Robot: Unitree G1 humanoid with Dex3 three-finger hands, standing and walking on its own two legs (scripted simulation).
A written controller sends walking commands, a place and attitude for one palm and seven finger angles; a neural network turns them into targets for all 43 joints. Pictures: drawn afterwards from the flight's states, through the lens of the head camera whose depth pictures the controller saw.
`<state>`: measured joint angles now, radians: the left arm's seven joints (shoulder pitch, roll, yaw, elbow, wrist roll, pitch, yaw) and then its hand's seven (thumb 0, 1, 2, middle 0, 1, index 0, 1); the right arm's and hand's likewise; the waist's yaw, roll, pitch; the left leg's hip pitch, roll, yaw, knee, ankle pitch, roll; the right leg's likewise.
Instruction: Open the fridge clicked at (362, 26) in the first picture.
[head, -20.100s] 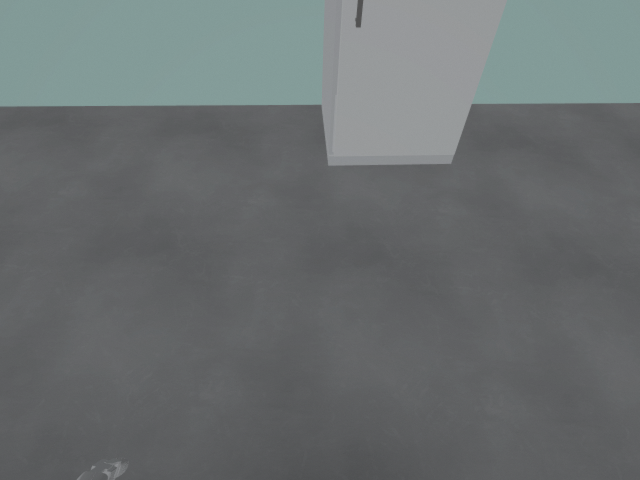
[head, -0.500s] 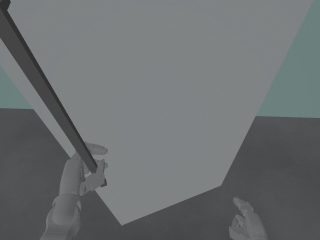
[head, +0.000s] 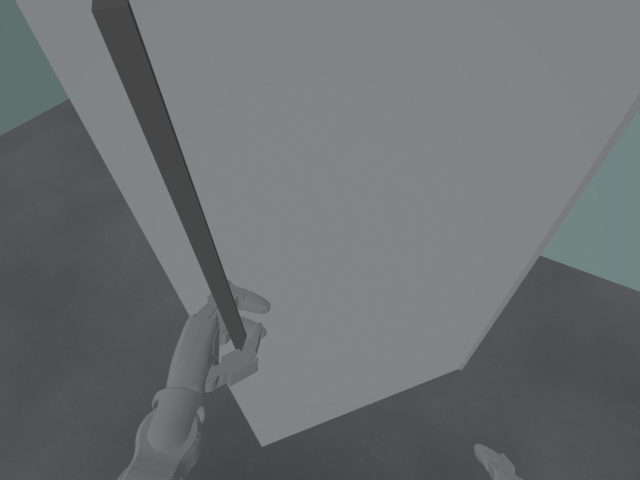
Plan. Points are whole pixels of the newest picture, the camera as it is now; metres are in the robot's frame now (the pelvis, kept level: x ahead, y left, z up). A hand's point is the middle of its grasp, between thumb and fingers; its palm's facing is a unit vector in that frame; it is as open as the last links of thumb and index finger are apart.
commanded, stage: walk backward, drawing the door open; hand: left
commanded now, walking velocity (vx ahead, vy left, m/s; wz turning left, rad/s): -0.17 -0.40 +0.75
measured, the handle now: (210, 256) +0.30 +0.12 +0.17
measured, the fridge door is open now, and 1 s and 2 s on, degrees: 50 81 78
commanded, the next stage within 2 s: stop walking and hold the door back in 0.52 s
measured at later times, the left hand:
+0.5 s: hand out of the picture +0.10 -0.04 +0.05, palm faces +0.36 -0.90 -0.24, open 5.7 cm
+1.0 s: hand out of the picture +0.05 -0.12 +0.05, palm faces +0.72 -0.63 -0.27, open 5.4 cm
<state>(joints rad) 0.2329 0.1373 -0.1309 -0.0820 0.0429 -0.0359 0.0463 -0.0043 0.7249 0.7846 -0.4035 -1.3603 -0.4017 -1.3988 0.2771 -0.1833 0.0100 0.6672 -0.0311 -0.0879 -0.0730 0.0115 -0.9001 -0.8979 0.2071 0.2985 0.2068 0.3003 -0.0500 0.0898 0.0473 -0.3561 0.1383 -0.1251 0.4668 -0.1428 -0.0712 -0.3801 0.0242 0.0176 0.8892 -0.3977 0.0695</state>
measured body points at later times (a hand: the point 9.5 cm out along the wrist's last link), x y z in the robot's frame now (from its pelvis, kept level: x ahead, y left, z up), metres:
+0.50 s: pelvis -0.08 -0.25 -0.01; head -0.05 -0.25 +0.44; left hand +0.07 +0.01 +0.06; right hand +0.15 -0.40 -0.10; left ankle -0.12 -0.06 -0.74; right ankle +0.00 -0.34 -0.66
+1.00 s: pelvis -0.11 -0.50 +0.00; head -0.09 -0.50 +0.45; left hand +0.01 -0.09 +0.07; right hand +0.19 -0.59 -0.09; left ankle -0.19 -0.44 -0.74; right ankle +0.02 -0.47 -0.70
